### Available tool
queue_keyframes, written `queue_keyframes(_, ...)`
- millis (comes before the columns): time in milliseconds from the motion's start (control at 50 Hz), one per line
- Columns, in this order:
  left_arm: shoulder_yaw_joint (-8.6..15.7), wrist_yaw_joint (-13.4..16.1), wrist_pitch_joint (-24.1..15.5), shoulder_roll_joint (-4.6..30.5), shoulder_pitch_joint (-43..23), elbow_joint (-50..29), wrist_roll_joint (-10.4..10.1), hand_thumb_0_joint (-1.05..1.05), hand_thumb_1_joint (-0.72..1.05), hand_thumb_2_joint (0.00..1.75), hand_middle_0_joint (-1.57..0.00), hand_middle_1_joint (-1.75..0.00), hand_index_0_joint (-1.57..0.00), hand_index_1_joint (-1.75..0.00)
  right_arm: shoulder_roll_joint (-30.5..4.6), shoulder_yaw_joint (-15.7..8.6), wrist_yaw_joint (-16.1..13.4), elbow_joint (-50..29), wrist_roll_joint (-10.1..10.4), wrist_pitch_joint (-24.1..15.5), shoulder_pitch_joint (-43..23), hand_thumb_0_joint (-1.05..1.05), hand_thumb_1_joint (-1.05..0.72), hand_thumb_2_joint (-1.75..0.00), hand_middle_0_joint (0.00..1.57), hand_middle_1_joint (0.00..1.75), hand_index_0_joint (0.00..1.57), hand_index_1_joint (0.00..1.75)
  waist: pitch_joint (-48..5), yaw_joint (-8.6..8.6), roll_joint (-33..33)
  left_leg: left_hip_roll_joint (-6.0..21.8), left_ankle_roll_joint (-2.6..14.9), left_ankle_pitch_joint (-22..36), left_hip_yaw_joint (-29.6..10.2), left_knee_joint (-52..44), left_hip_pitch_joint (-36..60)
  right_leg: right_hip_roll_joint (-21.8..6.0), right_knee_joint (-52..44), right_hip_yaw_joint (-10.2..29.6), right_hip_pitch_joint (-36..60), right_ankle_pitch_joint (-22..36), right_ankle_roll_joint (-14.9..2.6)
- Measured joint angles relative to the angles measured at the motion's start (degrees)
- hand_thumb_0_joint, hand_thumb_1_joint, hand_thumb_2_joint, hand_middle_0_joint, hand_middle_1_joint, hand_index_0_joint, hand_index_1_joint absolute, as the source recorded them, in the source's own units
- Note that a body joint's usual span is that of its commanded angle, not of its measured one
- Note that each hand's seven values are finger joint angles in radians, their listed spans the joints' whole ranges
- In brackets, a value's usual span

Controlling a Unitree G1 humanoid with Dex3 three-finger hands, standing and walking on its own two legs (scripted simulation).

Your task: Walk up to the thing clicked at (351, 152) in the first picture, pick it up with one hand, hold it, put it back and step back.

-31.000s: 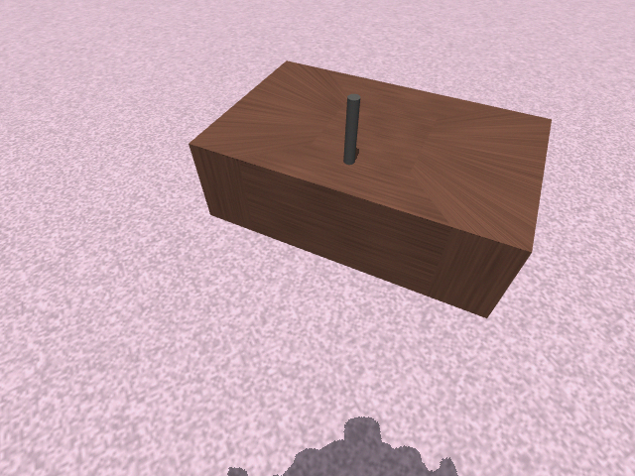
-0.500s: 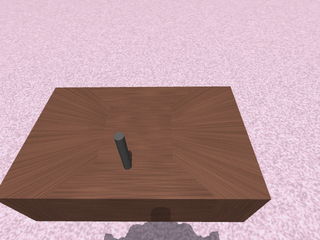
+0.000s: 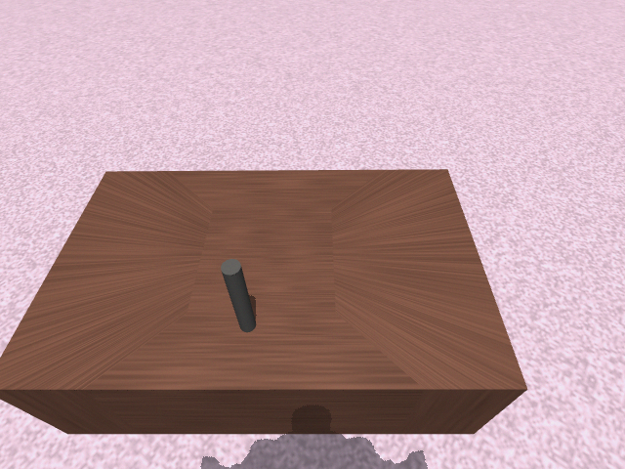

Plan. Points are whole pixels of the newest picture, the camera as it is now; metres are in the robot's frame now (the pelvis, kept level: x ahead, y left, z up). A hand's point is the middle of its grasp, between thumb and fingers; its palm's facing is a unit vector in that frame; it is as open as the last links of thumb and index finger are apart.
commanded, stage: stand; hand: left
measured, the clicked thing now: (240, 299) +0.52 +0.18 -0.27
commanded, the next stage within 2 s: step back in 0.44 s
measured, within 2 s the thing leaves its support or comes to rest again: neither
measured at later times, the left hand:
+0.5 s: hand out of the picture +0.08 +0.26 -0.16, palm faces -0.01 -0.93 -0.36, open 7.4 cm
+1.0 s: hand out of the picture +0.06 +0.31 -0.18, palm faces -0.10 -0.93 -0.34, open 7.4 cm
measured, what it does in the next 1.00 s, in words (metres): lifts its right foot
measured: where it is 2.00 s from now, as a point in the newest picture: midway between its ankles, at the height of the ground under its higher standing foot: outside the picture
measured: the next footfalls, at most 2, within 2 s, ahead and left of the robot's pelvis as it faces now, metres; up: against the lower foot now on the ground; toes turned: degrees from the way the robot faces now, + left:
right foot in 1.18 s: -0.08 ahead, -0.06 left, +0.00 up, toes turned -2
left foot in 1.56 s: -0.15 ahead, +0.18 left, +0.00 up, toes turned -5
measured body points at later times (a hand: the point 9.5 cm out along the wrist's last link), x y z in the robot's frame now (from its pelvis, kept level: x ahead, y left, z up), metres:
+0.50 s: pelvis +0.00 +0.00 +0.00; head +0.02 +0.00 +0.45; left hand +0.08 +0.31 -0.13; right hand +0.07 -0.30 -0.14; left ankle +0.00 +0.13 -0.75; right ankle -0.01 -0.11 -0.75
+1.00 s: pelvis -0.07 +0.06 -0.01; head +0.02 +0.08 +0.42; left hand +0.07 +0.36 -0.16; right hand -0.02 -0.25 -0.13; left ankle -0.07 +0.15 -0.75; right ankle -0.11 -0.08 -0.67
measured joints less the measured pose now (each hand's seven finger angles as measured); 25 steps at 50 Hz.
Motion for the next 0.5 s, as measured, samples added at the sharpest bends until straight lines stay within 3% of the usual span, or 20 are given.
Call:
queue_keyframes(440,-0.1,0.0,-0.1,0.1,0.1,-0.1,-0.1,0.0,0.9,0.9,-0.2,-0.3,-0.2,-0.3,0.1,0.0,0.1,0.1,0.0,0.0,0.2,0.01,-0.91,-0.9,0.21,0.3,0.2,0.3,0.2,0.03,-0.2,0.0,0.1,-0.2,0.3,0.1,-0.2,0.0,0.1,0.3,-0.3,-0.1,0.1)
queue_keyframes(500,1.1,0.1,0.3,0.3,-0.3,-2.0,-0.7,0.0,0.9,0.9,-0.2,-0.3,-0.2,-0.3,-0.2,-0.7,0.3,-1.0,0.4,0.7,-0.9,0.01,-0.91,-0.9,0.21,0.3,0.2,0.3,1.4,-0.07,0.0,0.2,0.28,-1.5,0.2,3.8,-2.8,0.1,2.9,0.3,-2.5,-1.0,-0.02)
